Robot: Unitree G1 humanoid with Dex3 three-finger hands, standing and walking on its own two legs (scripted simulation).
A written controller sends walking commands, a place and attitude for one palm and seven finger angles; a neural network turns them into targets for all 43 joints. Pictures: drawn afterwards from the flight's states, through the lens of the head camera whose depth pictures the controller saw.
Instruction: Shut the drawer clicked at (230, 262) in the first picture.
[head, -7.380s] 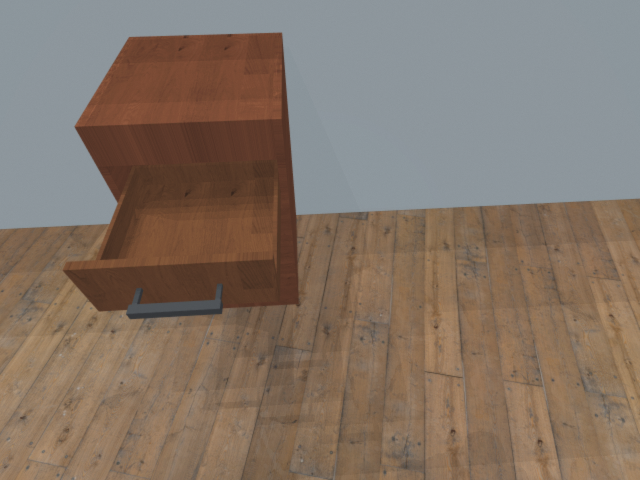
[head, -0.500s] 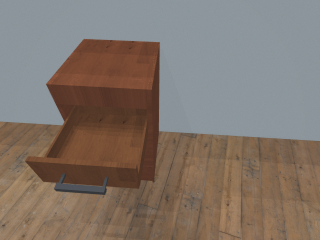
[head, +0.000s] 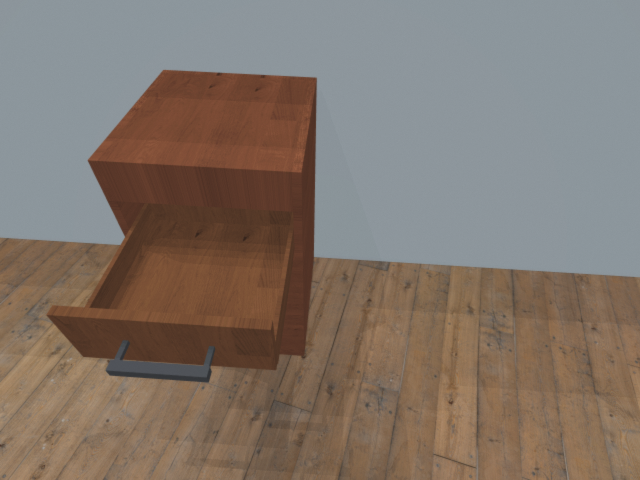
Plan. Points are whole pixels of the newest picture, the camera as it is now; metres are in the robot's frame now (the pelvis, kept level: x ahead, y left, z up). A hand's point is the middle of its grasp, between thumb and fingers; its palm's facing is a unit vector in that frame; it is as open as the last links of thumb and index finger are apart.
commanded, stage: look again from close up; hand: left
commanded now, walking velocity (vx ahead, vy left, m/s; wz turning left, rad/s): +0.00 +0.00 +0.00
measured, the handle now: (163, 360) +0.35 +0.30 -0.18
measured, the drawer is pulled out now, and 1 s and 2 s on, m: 0.30 0.30 0.30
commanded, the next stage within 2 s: shuffle to correct the standing spot in 0.46 s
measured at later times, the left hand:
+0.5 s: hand out of the picture +0.01 +0.20 -0.17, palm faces +0.06 -0.98 -0.21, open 7.3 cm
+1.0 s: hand out of the picture +0.06 +0.24 -0.18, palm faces +0.08 -0.97 -0.21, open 7.4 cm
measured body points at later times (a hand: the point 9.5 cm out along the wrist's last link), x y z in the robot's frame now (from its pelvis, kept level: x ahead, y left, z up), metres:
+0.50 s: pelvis +0.02 +0.04 +0.00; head +0.01 +0.02 +0.45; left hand +0.01 +0.26 -0.15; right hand +0.02 -0.16 -0.17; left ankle -0.01 +0.11 -0.74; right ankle +0.08 -0.04 -0.74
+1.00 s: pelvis +0.05 +0.06 +0.00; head +0.05 +0.06 +0.45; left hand +0.05 +0.29 -0.16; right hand +0.04 -0.16 -0.16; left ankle -0.01 +0.11 -0.74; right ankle +0.08 -0.04 -0.74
